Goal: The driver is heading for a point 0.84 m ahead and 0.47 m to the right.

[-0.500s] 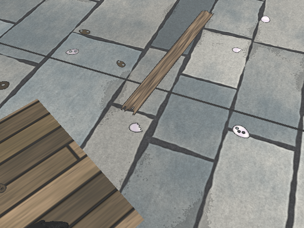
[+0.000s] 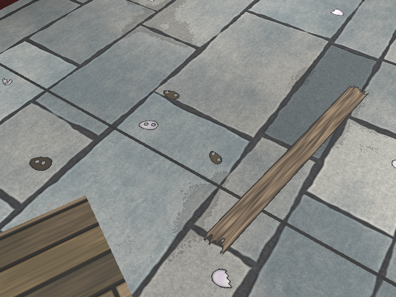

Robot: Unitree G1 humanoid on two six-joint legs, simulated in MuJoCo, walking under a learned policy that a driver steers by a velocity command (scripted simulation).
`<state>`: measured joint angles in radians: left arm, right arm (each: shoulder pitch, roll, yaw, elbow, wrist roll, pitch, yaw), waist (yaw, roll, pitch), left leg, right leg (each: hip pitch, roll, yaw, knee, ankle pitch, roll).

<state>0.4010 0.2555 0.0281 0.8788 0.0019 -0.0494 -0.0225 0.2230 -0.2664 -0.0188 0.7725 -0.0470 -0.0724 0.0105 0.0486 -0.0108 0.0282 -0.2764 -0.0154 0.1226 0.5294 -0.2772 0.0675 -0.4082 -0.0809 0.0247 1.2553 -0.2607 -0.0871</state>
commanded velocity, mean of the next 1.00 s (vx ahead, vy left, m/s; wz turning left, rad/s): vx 1.00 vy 0.00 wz -0.89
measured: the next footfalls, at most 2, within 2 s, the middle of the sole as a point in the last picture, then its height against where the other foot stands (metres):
right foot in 0.30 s outside the picture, level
left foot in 0.72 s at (247, 186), level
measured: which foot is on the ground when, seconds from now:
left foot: down 0.00-0.30, up 0.32-0.70, down 0.72-1.00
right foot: up 0.00-0.28, down 0.30-0.72, up 0.74-1.00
